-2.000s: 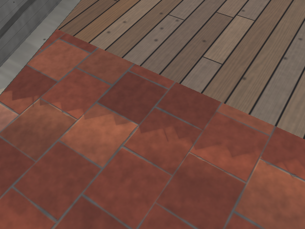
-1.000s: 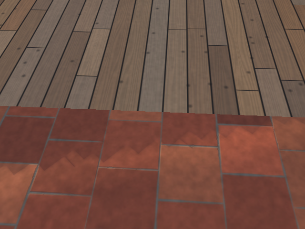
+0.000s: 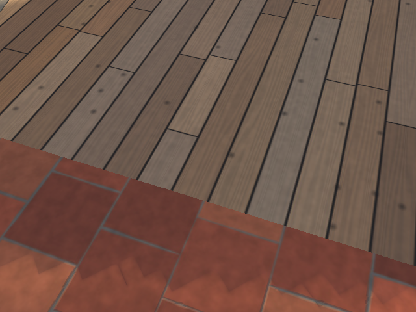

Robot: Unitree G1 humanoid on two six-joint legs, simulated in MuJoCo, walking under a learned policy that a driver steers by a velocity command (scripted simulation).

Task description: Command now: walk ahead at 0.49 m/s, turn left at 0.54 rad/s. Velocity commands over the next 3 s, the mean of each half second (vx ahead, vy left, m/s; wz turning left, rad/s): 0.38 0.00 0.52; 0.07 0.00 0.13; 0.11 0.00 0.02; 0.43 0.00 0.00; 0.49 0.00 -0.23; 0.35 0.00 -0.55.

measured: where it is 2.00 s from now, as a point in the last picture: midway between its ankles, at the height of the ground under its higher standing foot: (213, 277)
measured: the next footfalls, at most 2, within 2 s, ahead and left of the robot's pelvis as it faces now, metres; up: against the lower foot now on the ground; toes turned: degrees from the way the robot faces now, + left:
right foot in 0.42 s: +0.43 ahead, -0.09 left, +0.00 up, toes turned +17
left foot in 0.82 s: +0.30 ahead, +0.09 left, +0.00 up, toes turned +15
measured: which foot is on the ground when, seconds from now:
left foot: down 0.00-0.42, up 0.44-0.80, down 0.82-1.00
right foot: up 0.00-0.40, down 0.42-1.00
